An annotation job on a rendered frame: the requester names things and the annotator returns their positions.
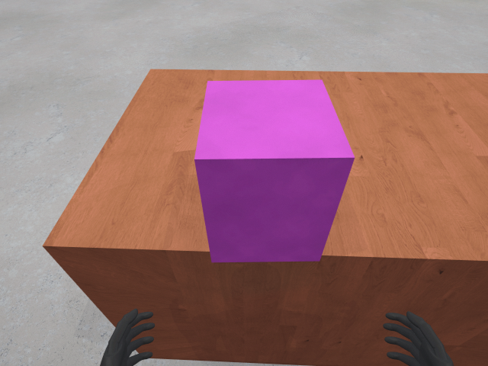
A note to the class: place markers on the carton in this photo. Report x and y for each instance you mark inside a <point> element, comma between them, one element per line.
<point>272,162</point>

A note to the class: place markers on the robot left hand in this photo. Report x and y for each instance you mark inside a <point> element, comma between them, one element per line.
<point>120,346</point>

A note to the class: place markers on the robot right hand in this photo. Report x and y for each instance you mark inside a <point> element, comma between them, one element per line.
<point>425,346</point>

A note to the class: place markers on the pedestal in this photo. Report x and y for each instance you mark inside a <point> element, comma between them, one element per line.
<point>410,232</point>

